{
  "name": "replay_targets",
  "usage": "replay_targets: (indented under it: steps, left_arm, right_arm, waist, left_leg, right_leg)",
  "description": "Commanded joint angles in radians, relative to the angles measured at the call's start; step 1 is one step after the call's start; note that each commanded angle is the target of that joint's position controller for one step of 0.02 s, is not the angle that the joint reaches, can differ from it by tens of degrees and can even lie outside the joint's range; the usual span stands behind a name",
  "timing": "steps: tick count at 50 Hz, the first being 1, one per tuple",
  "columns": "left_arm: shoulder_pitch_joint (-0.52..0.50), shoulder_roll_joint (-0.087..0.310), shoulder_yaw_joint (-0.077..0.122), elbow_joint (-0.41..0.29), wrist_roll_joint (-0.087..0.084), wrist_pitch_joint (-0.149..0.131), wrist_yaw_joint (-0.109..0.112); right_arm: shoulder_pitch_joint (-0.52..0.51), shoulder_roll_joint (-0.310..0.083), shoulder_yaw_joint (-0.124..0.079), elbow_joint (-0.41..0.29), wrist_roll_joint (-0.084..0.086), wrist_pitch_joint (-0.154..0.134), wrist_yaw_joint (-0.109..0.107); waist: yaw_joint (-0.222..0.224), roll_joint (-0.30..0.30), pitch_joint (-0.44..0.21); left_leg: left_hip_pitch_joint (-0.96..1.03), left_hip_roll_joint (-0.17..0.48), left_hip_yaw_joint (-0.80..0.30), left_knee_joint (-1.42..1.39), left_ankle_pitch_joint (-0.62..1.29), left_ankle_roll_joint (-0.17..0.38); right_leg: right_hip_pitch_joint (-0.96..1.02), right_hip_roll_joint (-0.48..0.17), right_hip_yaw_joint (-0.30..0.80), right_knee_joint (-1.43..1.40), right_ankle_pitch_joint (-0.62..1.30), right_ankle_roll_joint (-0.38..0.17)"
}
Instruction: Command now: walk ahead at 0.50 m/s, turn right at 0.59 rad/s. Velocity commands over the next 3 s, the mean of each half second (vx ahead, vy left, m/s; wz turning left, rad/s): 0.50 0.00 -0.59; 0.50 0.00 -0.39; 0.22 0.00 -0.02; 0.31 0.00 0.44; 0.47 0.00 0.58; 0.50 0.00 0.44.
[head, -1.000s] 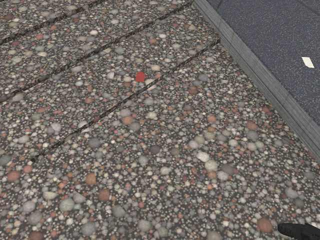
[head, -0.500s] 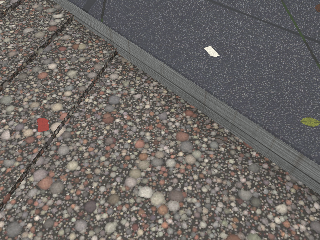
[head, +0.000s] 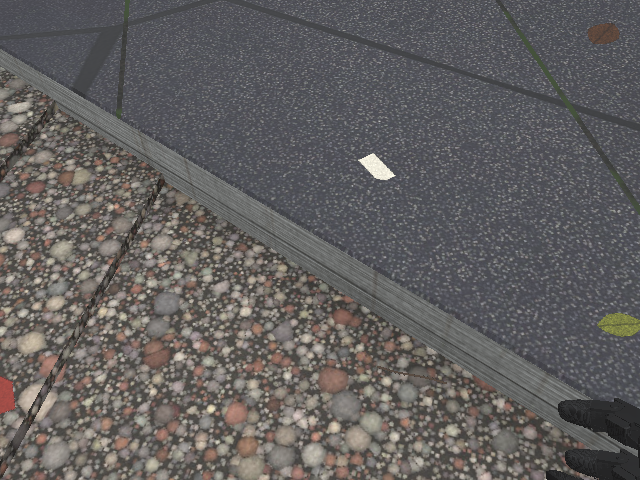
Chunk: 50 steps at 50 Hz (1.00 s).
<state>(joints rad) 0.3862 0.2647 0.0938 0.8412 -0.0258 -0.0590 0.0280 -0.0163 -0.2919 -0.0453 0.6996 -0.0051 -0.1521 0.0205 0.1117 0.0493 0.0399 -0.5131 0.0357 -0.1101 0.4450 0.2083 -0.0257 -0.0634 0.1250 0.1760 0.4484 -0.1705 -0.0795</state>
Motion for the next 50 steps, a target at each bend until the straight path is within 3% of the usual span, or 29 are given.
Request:
replay_targets:
  steps: [1,2,3,4,5,6,7,8,10,13,16,21,23,24,25,26,27,29,31,33,37,41,42,45,46,47,48,49,50]
  left_arm:
    - [-0.041,0.117,0.03,-0.062,0.001,-0.009,0.012]
    - [-0.04,0.089,0.022,-0.066,0.004,-0.006,0.006]
    - [-0.014,0.018,-0.001,-0.079,0.016,-0.007,-0.007]
    - [0.148,0.011,-0.011,-0.057,0.009,-0.005,-0.012]
    - [0.188,0.138,0.017,-0.066,0.054,0.009,0.004]
    - [0.087,0.161,0.02,-0.058,0.075,0.02,-0.001]
    - [-0.013,0.165,0.022,-0.067,0.074,0.022,-0.026]
    - [-0.033,0.136,0.018,-0.084,0.07,0.029,-0.047]
    - [-0.066,0.1,0.008,-0.085,0.07,0.052,-0.071]
    - [-0.144,0.069,-0.008,-0.115,0.068,0.057,-0.086]
    - [-0.22,0.047,-0.026,-0.142,0.061,0.052,-0.101]
    - [-0.322,0.078,-0.03,-0.175,0.067,0.052,-0.112]
    - [-0.266,0.086,-0.025,-0.159,0.078,0.04,-0.106]
    - [-0.141,0.117,-0.01,-0.111,0.086,0.03,-0.095]
    - [0.032,0.196,0.014,-0.081,0.093,0.021,-0.077]
    - [0.041,0.334,0.038,-0.098,0.062,0.027,-0.062]
    - [0.027,0.289,0.03,-0.099,0.047,0.036,-0.051]
    - [-0.062,0.205,0.004,-0.093,0.041,0.037,-0.041]
    - [-0.131,0.17,-0.01,-0.104,0.036,0.027,-0.033]
    - [-0.124,0.169,-0.012,-0.096,0.031,0.012,-0.037]
    - [-0.056,0.155,-0.018,-0.05,0.033,0.002,-0.029]
    - [-0.026,0.155,-0.023,-0.023,0.038,-0.005,-0.023]
    - [-0.017,0.148,-0.025,-0.015,0.048,-0.006,-0.02]
    - [-0.032,0.147,-0.031,-0.002,0.047,-0.01,-0.012]
    - [-0.039,0.155,-0.03,0.003,0.044,-0.012,-0.008]
    - [-0.065,0.165,-0.028,0.008,0.039,-0.011,-0.008]
    - [-0.113,0.143,-0.035,-0.013,0.028,-0.019,-0.013]
    - [-0.083,0.04,-0.058,-0.05,0.019,-0.028,-0.018]
    - [0.082,0.053,-0.05,0.003,0.032,-0.009,-0.013]
  right_arm:
    - [0.085,-0.11,-0.035,-0.026,-0.001,-0.008,-0.006]
    - [0.17,-0.114,-0.041,-0.002,-0.01,-0.012,-0.008]
    - [0.303,-0.144,-0.047,0.026,-0.031,-0.014,-0.007]
    - [0.394,-0.15,-0.046,0.023,-0.035,0.001,-0.005]
    - [0.432,-0.24,-0.074,0.036,-0.073,0.042,-0.012]
    - [0.344,-0.168,-0.062,0.004,-0.064,0.055,-0.018]
    - [0.277,-0.104,-0.036,-0.003,-0.056,0.064,-0.018]
    - [0.271,-0.119,-0.035,0.013,-0.058,0.064,-0.02]
    - [0.269,-0.102,-0.032,0.044,-0.035,0.062,-0.02]
    - [0.286,-0.101,-0.038,0.071,-0.022,0.049,-0.017]
    - [0.286,-0.103,-0.045,0.084,-0.018,0.047,-0.014]
    - [0.332,-0.152,-0.06,0.108,-0.016,0.067,-0.013]
    - [0.35,-0.167,-0.061,0.12,-0.013,0.082,-0.013]
    - [0.364,-0.149,-0.051,0.119,-0.017,0.086,-0.012]
    - [0.368,-0.106,-0.033,0.088,-0.03,0.089,-0.008]
    - [0.373,-0.04,-0.018,0.011,-0.041,0.086,0.005]
    - [0.298,-0.132,-0.035,0.031,-0.056,0.093,0.001]
    - [0.276,-0.116,-0.029,0.038,-0.034,0.082,0.006]
    - [0.315,-0.109,-0.024,0.058,-0.05,0.1,0.001]
    - [0.326,-0.099,-0.022,0.062,-0.048,0.117,0.005]
    - [0.204,-0.057,-0.007,0.032,-0.049,0.121,0.01]
    - [0.089,-0.029,0.013,0.001,-0.036,0.111,0.006]
    - [0.13,-0.013,0.019,0.02,-0.027,0.113,-0.004]
    - [0.158,-0.049,0.012,0.032,-0.027,0.103,-0.021]
    - [0.219,-0.058,0.006,0.051,-0.033,0.098,-0.027]
    - [0.331,-0.056,0.002,0.084,-0.035,0.089,-0.033]
    - [0.493,-0.082,-0.011,0.127,-0.035,0.079,-0.044]
    - [0.564,-0.192,-0.028,0.137,-0.043,0.078,-0.047]
    - [0.528,-0.225,-0.049,0.159,-0.016,0.095,-0.036]
  waist:
    - [-0.11,-0.113,-0.019]
    - [-0.153,-0.076,-0.056]
    - [-0.194,0.073,-0.166]
    - [-0.164,0.211,-0.316]
    - [-0.163,0.216,-0.385]
    - [-0.158,0.084,-0.275]
    - [-0.161,0.018,-0.139]
    - [-0.143,0.099,-0.103]
    - [-0.118,0.104,-0.036]
    - [-0.114,0.076,-0.048]
    - [-0.116,0.075,-0.063]
    - [-0.142,0.076,-0.026]
    - [-0.11,0.042,-0.049]
    - [-0.062,-0.027,-0.12]
    - [0.011,-0.189,-0.223]
    - [-0.029,-0.424,-0.248]
    - [0.004,-0.206,-0.185]
    - [-0.066,-0.12,-0.036]
    - [-0.122,-0.12,-0.047]
    - [-0.139,-0.109,-0.079]
    - [-0.108,-0.099,-0.036]
    - [-0.072,-0.107,-0.035]
    - [-0.077,-0.155,-0.073]
    - [-0.105,-0.111,-0.055]
    - [-0.134,-0.108,-0.07]
    - [-0.202,-0.087,-0.093]
    - [-0.286,-0.052,-0.158]
    - [-0.244,0.169,-0.216]
    - [-0.154,0.196,-0.275]
  left_leg:
    - [0.295,0.0,-0.004,-0.013,-0.018,0.024]
    - [0.393,0.023,0.0,-0.024,-0.028,0.039]
    - [0.658,0.152,-0.081,0.065,0.119,0.09]
    - [0.868,0.345,-0.299,0.133,0.218,0.187]
    - [0.834,0.489,-0.557,0.043,-0.118,0.262]
    - [0.686,0.41,-0.528,-0.089,-0.466,0.245]
    - [0.519,0.319,-0.369,-0.153,-0.552,0.198]
    - [0.433,0.321,-0.327,-0.16,-0.46,0.213]
    - [0.306,0.259,-0.184,-0.214,-0.402,0.193]
    - [0.353,0.264,-0.068,-0.246,-0.228,0.204]
    - [0.354,0.247,0.058,-0.269,-0.234,0.178]
    - [0.362,0.255,0.159,-0.23,-0.31,0.124]
    - [0.364,0.243,0.225,-0.067,-0.126,0.098]
    - [0.319,0.196,0.291,0.148,-0.014,0.074]
    - [0.156,0.145,0.335,0.471,-0.228,0.03]
    - [-0.211,-0.023,0.275,0.731,-0.813,-0.012]
    - [-0.286,0.022,0.121,0.78,-0.748,0.004]
    - [-0.212,0.085,0.101,0.672,-0.57,0.013]
    - [-0.096,0.092,0.101,0.616,-0.522,-0.008]
    - [-0.064,0.07,0.114,0.599,-0.497,-0.022]
    - [-0.099,0.06,0.139,0.457,-0.383,-0.032]
    - [-0.016,0.014,0.167,0.249,-0.284,-0.006]
    - [0.034,-0.003,0.18,0.281,-0.305,0.006]
    - [0.135,-0.045,0.177,0.203,-0.373,0.055]
    - [0.197,-0.072,0.181,0.153,-0.402,0.076]
    - [0.315,-0.08,0.188,0.036,-0.339,0.096]
    - [0.535,0.014,0.093,-0.041,-0.204,0.119]
    - [0.69,0.295,-0.24,-0.063,0.238,0.197]
    - [0.694,0.383,-0.47,-0.111,0.11,0.326]
  right_leg:
    - [-0.21,-0.18,0.206,0.01,-0.033,-0.062]
    - [-0.219,-0.141,0.179,0.15,-0.026,-0.03]
    - [-0.398,-0.053,0.099,0.47,-0.307,0.013]
    - [-0.55,-0.024,0.075,0.774,-0.558,0.052]
    - [-0.636,-0.027,-0.06,0.926,-0.452,0.048]
    - [-0.671,-0.092,-0.062,0.926,-0.333,0.049]
    - [-0.633,-0.113,-0.07,0.845,-0.252,0.045]
    - [-0.599,-0.135,-0.079,0.834,-0.219,0.05]
    - [-0.529,-0.171,-0.088,0.733,-0.194,0.047]
    - [-0.55,-0.185,-0.117,0.584,-0.14,0.044]
    - [-0.473,-0.195,-0.153,0.399,-0.04,0.035]
    - [-0.355,-0.151,-0.248,0.193,-0.045,0.007]
    - [-0.228,-0.1,-0.273,0.104,-0.052,-0.024]
    - [-0.061,-0.061,-0.263,0.061,-0.069,-0.047]
    - [0.138,-0.243,0.003,-0.035,-0.25,-0.099]
    - [0.309,-0.485,0.524,-0.195,-0.296,-0.225]
    - [0.263,-0.466,0.489,-0.212,-0.253,-0.23]
    - [0.085,-0.362,0.247,-0.196,0.065,-0.185]
    - [0.008,-0.292,0.133,-0.195,0.33,-0.162]
    - [0.0,-0.268,0.084,-0.191,0.462,-0.17]
    - [-0.009,-0.248,0.042,-0.224,0.484,-0.155]
    - [0.006,-0.237,0.002,-0.187,0.646,-0.099]
    - [0.026,-0.257,0.002,-0.162,0.672,-0.104]
    - [0.034,-0.265,0.02,-0.073,0.839,-0.095]
    - [0.053,-0.26,0.027,0.002,0.934,-0.089]
    - [0.039,-0.235,0.01,0.133,0.947,-0.077]
    - [-0.091,-0.18,-0.01,0.371,0.807,-0.055]
    - [-0.299,-0.022,-0.107,0.738,0.119,-0.002]
    - [-0.446,0.038,-0.076,0.934,-0.308,0.004]
